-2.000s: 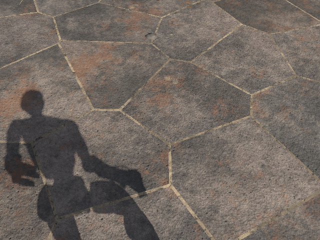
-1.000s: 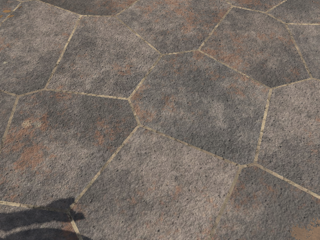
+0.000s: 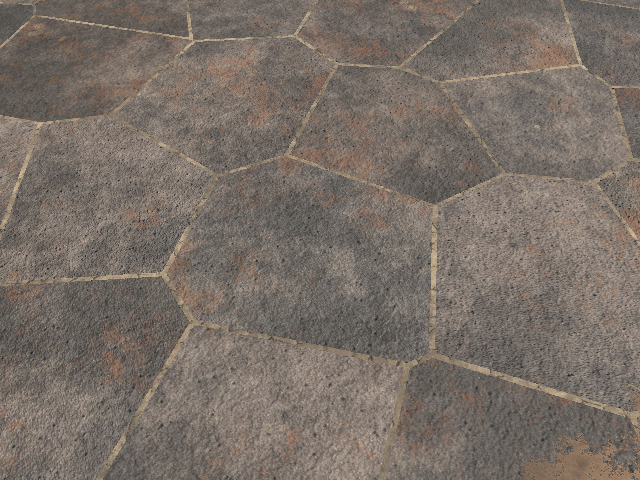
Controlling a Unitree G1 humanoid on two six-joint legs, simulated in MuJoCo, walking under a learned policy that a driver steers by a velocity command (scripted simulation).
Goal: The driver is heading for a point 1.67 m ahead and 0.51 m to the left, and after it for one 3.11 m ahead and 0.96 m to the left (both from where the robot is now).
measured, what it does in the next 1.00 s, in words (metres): steps on the spot: right foot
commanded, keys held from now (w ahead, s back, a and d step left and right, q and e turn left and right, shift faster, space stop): no key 0.62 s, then w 0.38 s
